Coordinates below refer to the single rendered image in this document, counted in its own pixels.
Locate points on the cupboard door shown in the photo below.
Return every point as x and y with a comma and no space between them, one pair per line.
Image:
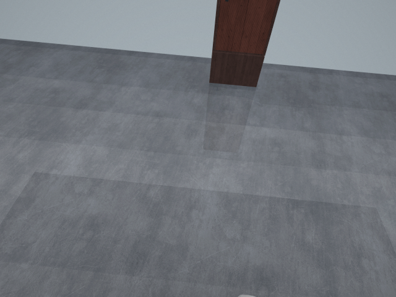
244,25

